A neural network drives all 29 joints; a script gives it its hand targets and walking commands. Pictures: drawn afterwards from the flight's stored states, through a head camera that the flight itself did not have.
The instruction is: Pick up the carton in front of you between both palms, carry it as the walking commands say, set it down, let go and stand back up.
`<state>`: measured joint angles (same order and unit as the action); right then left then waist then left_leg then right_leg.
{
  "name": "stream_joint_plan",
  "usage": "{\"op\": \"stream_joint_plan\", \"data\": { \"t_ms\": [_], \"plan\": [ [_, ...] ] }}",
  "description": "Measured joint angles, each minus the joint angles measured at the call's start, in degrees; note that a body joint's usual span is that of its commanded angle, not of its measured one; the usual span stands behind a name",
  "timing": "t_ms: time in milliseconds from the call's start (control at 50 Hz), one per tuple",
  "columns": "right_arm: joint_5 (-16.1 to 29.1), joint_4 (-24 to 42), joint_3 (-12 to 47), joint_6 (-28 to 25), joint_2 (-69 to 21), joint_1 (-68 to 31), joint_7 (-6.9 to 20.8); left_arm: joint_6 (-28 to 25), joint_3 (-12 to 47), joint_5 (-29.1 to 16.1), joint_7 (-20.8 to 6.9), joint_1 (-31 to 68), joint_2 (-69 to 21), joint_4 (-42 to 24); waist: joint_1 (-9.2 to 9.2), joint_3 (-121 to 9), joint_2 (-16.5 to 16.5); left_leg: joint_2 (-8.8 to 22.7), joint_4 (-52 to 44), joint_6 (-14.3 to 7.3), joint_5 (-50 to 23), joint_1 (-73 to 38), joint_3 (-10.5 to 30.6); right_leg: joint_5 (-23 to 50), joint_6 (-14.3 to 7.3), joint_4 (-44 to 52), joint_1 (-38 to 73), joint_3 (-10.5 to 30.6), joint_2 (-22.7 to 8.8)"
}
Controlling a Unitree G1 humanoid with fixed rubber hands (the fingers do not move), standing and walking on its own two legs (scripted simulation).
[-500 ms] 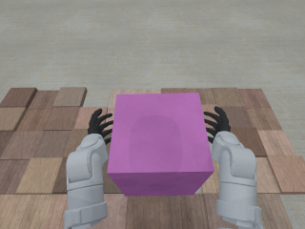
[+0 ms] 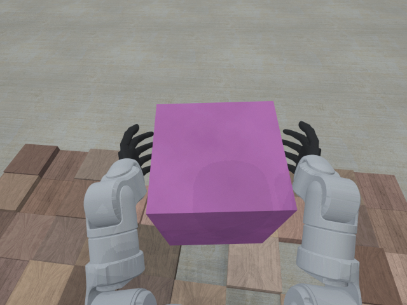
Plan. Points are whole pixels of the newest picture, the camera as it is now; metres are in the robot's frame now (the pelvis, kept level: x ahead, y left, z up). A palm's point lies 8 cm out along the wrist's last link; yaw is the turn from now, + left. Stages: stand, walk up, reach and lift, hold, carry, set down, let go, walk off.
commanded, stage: carry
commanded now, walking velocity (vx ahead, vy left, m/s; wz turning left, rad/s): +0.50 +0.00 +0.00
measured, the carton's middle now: (215, 181) +0.35 +0.02 +0.05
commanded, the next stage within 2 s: none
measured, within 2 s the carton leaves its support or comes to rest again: neither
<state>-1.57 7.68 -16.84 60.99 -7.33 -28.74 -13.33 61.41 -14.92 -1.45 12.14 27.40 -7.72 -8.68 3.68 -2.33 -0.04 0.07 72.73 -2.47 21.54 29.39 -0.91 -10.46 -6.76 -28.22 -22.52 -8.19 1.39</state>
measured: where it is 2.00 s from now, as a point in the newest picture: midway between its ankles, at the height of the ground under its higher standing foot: (216, 141)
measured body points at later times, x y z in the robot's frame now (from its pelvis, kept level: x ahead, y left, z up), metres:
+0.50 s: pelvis +0.31 +0.03 -0.01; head +0.33 +0.04 +0.44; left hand +0.67 +0.16 +0.09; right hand +0.65 -0.15 +0.10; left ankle +0.36 +0.09 -0.73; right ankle +0.22 -0.07 -0.61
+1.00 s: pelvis +0.62 -0.03 +0.02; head +0.66 -0.03 +0.47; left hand +0.95 +0.14 +0.10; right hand +0.97 -0.17 +0.09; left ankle +0.62 +0.09 -0.63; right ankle +0.67 -0.11 -0.70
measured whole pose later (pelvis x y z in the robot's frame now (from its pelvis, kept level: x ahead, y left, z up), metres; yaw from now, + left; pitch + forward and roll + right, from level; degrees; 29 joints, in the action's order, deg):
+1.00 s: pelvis +0.62 -0.03 +0.02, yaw +0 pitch +5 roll -1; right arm -3.5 3.4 -17.3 52.7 -8.9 -21.6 -10.5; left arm 53.8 -13.5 1.4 10.2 21.6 -9.6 -3.7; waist 4.4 -1.5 -1.3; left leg 1.3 66.3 -2.6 21.4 36.4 0.2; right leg -13.8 -4.7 -35.0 -26.3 -8.0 1.4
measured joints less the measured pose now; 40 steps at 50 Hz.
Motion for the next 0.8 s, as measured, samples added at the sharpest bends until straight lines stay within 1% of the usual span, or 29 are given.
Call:
{"op": "stream_joint_plan", "data": {
  "t_ms": [80,140,200,260,300,320,340,360,380,400,420,440,480,520,560,600,640,680,700,740,760,780,800],
  "plan": [
    [-0.69,0.04,-0.20,-0.20,-0.47,-0.21,0.73,-0.68,-0.90,1.09,-0.87,-0.22,-0.92,-0.25,-0.87,-0.31,0.40,1.51,-12.16,0.68,-0.90,5.92,-1.72,-0.98,0.22,4.84,5.33,0.89,-0.32],
    [-0.55,0.77,0.26,-0.45,-0.04,-0.28,0.90,-1.17,-0.89,1.59,-1.16,-0.03,-1.21,-0.90,-1.25,-0.48,-0.15,2.62,-18.64,1.11,-6.31,8.82,-2.38,-0.98,0.47,6.70,8.89,1.33,0.00],
    [-0.12,1.76,0.56,-0.34,0.55,-0.22,0.71,-1.32,-0.43,1.89,-0.80,0.09,-1.38,-1.66,-1.33,-0.75,-0.95,3.21,-27.53,1.60,-12.86,8.79,-2.84,-0.54,0.87,7.60,12.72,1.21,0.42],
    [0.15,1.86,0.61,0.15,1.19,-0.09,0.53,-0.95,0.05,2.47,-0.25,0.43,-1.49,-1.35,-1.38,-1.47,-1.58,2.83,-35.95,0.98,-19.55,6.37,-3.86,1.35,1.30,6.59,16.28,0.61,0.71],
    [0.05,1.21,0.45,0.57,1.45,-0.39,0.52,-0.42,0.13,2.90,0.05,0.99,-1.38,-0.58,-1.59,-2.39,-1.13,1.65,-40.77,-0.03,-23.14,3.70,-5.12,-2.38,2.31,4.53,18.76,0.93,0.61],
    [-0.09,0.39,0.37,0.68,1.46,-0.94,0.56,-0.05,-0.01,3.12,0.22,1.36,-1.15,-0.20,-1.80,-2.77,-0.73,0.83,-43.31,-0.58,-24.46,1.68,-6.00,-5.28,2.72,1.96,19.48,1.23,0.35],
    [-0.37,-0.81,0.30,0.48,1.19,-1.61,0.62,0.31,-0.17,3.24,0.37,1.83,-0.53,0.29,-2.44,-2.86,0.39,-0.26,-44.14,-1.72,-28.40,0.30,-6.75,-8.41,3.13,-2.39,19.36,1.47,-0.60],
    [-0.86,-2.29,0.36,0.04,0.70,-2.27,0.63,0.62,-0.41,3.13,0.47,2.21,0.40,0.96,-3.16,-2.54,2.11,-1.32,-41.77,-3.04,-28.51,0.28,-7.59,-9.27,3.62,-9.80,17.09,2.30,-2.18],
    [-1.27,-3.77,0.55,-0.09,0.16,-3.02,0.59,0.92,-0.87,2.98,0.51,2.27,1.27,1.55,-4.10,-2.11,2.74,-1.84,-39.29,-4.17,-25.91,0.44,-7.89,-10.06,4.28,-20.02,13.09,4.38,-2.10],
    [-1.38,-4.78,0.62,0.06,-0.38,-3.38,0.64,1.05,-1.38,2.84,0.53,2.12,1.81,2.20,-4.94,-1.63,2.61,-2.05,-37.83,-5.19,-23.08,0.18,-7.75,-11.82,4.34,-30.38,8.60,6.16,-1.19],
    [-1.32,-5.31,0.66,0.24,-0.83,-3.11,0.84,1.06,-1.96,2.76,0.48,1.86,1.89,2.87,-5.66,-1.26,2.23,-2.18,-37.32,-5.72,-20.94,-0.44,-7.43,-12.78,4.11,-38.81,4.29,7.13,-0.39],
    [-1.18,-5.43,0.63,0.32,-1.20,-2.34,1.18,0.98,-2.58,2.86,0.33,1.59,1.54,3.49,-6.20,-0.96,1.88,-2.26,-37.45,-5.74,-19.58,-1.32,-7.09,-12.94,3.85,-44.68,0.35,7.47,-0.07],
    [-0.81,-4.87,0.47,0.01,-1.74,-0.27,2.04,0.42,-3.65,3.59,-0.19,1.11,0.26,4.31,-6.77,-0.49,1.26,-2.18,-38.51,-5.54,-19.16,-3.36,-6.64,-12.64,3.57,-50.37,-6.70,7.39,-0.49],
    [-0.51,-3.97,0.51,-0.83,-2.12,1.52,2.63,-0.71,-4.06,4.50,-0.70,0.47,-0.72,4.45,-7.07,-0.16,0.93,-2.16,-39.17,-5.50,-16.98,-5.40,-6.23,-12.69,3.39,-53.02,-13.23,7.39,-1.51],
    [-0.55,-3.35,0.73,-1.89,-2.24,2.84,2.79,-2.07,-3.68,5.23,-1.05,-0.44,-1.23,4.36,-7.21,-0.13,0.65,-2.04,-39.62,-5.46,-14.84,-7.54,-5.74,-13.02,3.65,-54.35,-19.03,7.30,-2.75],
    [-0.54,-3.19,1.04,-2.85,-2.29,3.87,2.91,-3.31,-3.18,5.70,-1.24,-1.56,-1.48,4.31,-7.22,-0.49,0.45,-1.80,-40.24,-5.38,-12.89,-10.02,-5.13,-12.73,4.36,-52.91,-23.35,6.75,-4.20],
    [-0.55,-3.42,1.51,-3.75,-2.39,4.55,2.92,-4.30,-2.81,5.85,-1.27,-2.64,-1.38,4.22,-7.23,-1.15,0.47,-1.54,-41.22,-5.11,-11.03,-12.79,-4.46,-11.66,5.03,-49.21,-26.25,5.91,-5.49],
    [-0.63,-3.78,2.08,-4.52,-2.49,4.95,2.85,-5.07,-2.50,5.69,-1.19,-3.55,-1.01,4.17,-7.20,-1.90,0.57,-1.23,-42.78,-4.64,-9.35,-15.96,-3.80,-9.32,5.27,-42.42,-27.29,4.99,-6.10],
    [-0.71,-3.97,2.32,-4.82,-2.53,5.07,2.82,-5.39,-2.32,5.57,-1.13,-3.92,-0.79,4.22,-7.18,-2.28,0.52,-1.00,-43.70,-4.30,-8.54,-17.68,-3.47,-7.44,5.18,-37.51,-26.85,4.45,-6.04],
    [-0.97,-4.13,2.58,-5.17,-2.53,5.26,2.82,-5.90,-1.89,5.46,-0.98,-4.30,-0.43,4.58,-6.85,-3.01,0.16,-0.26,-45.01,-3.40,-6.58,-21.11,-2.82,-3.66,4.64,-26.29,-24.02,2.96,-4.98],
    [-1.16,-4.08,2.54,-5.25,-2.40,5.37,2.81,-6.14,-1.57,5.51,-0.90,-4.15,-0.34,5.05,-6.39,-3.24,-0.09,0.34,-44.36,-2.93,-5.27,-22.41,-2.80,-1.65,4.22,-20.89,-21.63,1.97,-3.94],
    [-1.46,-3.99,2.40,-5.34,-2.13,5.59,2.75,-6.33,-1.11,5.61,-0.86,-3.74,-0.31,5.78,-5.73,-3.32,-0.08,0.97,-41.60,-2.42,-3.98,-22.90,-3.12,1.22,3.75,-15.27,-18.31,0.99,-2.84],
    [-1.67,-4.01,2.18,-5.44,-1.34,5.67,2.64,-6.69,-0.62,5.73,-0.85,-3.18,-0.67,6.82,-4.57,-3.16,-0.77,2.15,-35.97,-1.88,-3.05,-21.84,-3.10,2.93,3.06,-13.13,-16.04,0.23,-1.73]
  ]
}}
